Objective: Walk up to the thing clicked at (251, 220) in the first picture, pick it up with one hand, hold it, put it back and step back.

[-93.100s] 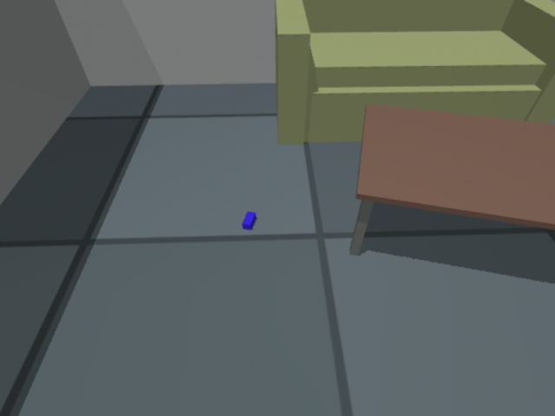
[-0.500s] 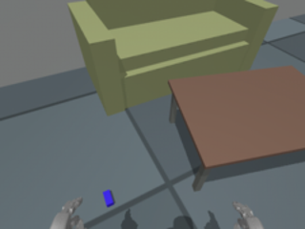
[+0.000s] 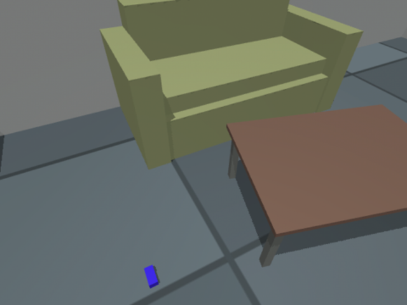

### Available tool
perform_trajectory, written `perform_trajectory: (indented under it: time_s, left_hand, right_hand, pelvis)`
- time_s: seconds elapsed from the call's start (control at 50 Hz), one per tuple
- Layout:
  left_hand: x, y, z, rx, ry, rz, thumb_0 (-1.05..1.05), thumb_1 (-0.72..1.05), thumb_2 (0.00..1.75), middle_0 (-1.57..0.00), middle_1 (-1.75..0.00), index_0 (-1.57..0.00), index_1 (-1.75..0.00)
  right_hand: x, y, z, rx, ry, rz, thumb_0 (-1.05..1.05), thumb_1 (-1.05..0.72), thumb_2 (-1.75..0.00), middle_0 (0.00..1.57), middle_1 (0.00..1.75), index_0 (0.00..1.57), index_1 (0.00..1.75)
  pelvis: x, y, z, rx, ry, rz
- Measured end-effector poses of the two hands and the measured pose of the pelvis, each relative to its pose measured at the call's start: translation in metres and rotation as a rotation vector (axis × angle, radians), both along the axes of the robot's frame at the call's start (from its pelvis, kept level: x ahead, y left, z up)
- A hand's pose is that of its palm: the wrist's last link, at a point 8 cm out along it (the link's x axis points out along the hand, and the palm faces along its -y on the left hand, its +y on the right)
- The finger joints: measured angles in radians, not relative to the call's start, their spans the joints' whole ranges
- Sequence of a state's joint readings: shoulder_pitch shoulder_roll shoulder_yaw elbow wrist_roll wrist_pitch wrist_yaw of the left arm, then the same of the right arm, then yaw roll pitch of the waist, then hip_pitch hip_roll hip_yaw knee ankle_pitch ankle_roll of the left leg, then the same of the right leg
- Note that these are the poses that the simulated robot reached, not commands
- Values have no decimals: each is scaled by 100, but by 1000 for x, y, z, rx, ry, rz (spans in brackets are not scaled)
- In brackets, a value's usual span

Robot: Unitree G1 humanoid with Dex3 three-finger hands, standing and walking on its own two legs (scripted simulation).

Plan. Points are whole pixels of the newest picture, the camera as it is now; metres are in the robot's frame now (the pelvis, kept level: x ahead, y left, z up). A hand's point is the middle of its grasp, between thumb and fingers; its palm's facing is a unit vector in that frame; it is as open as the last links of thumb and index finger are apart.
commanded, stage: stand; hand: left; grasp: from above
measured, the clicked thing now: (151, 276) +0.47 +0.26 -0.75
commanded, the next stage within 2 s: step back in 1.94 s
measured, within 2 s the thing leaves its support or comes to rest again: neither
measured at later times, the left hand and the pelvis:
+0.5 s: hand out of the picture +0.02 +0.22 -0.15, palm faces +0.01 -0.94 -0.34, open 7.4 cm; pelvis -0.01 -0.02 +0.01, yaw -1 degrees
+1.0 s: hand out of the picture +0.08 +0.20 -0.15, palm faces -0.02 -0.95 -0.31, open 7.4 cm; pelvis +0.01 -0.03 +0.01, yaw -1 degrees
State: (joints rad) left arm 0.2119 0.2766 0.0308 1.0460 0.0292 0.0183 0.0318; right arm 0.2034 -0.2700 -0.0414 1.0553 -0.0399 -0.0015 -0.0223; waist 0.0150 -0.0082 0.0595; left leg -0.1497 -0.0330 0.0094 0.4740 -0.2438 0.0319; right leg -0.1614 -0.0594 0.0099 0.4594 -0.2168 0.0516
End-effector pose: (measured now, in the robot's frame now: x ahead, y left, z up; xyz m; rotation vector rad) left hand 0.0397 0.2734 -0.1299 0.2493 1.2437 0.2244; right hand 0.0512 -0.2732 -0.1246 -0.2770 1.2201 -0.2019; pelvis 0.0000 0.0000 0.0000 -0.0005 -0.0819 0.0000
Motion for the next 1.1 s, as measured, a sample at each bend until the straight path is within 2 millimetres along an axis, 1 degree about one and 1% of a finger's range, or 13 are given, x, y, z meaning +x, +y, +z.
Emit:
perform_trajectory:
  time_s: [0.08,0.18,0.34,0.46,0.56,0.74,0.92,1.1]
  left_hand:
    - [-7,2,3,4,11,3,1,90,89,-20,-30,-20,-30]
    - [-15,4,7,16,21,1,1,90,89,-20,-30,-20,-30]
    - [-27,2,12,37,55,1,1,90,89,-20,-30,-20,-30]
    - [-28,-6,13,40,70,-3,1,90,89,-20,-30,-20,-30]
    - [-18,-14,13,32,61,-10,1,90,89,-20,-30,-20,-30]
    - [11,-26,13,14,20,-37,1,90,89,-20,-30,-20,-30]
    - [33,-30,14,5,3,-52,1,90,89,-20,-30,-20,-30]
    - [45,-29,16,12,-5,-59,1,90,89,-20,-30,-20,-30]
  right_hand:
    - [-4,3,0,10,3,-4,1,-90,-89,20,30,21,30]
    - [-7,0,-1,20,-1,-10,1,-90,-89,20,30,21,30]
    - [-9,-14,-2,24,3,-17,1,-90,-89,20,30,21,30]
    - [-11,-27,-3,21,19,-19,1,-90,-89,20,30,21,30]
    - [-12,-35,-2,16,32,-22,1,-90,-89,20,30,20,30]
    - [-14,-41,0,13,53,-29,1,-90,-89,20,30,20,30]
    - [-10,-40,-1,16,66,-36,1,-90,-89,20,30,20,30]
    - [0,-39,-1,21,52,-37,1,-90,-89,20,30,21,30]
  pelvis:
    - [-4,1,2,5,-9,-1]
    - [-9,0,4,9,-11,-3]
    - [-12,-9,5,11,-4,-7]
    - [-11,-17,6,9,-1,-8]
    - [-9,-23,6,8,1,-11]
    - [-3,-30,7,5,10,-13]
    - [5,-31,8,5,21,-21]
    - [11,-31,8,7,25,-24]
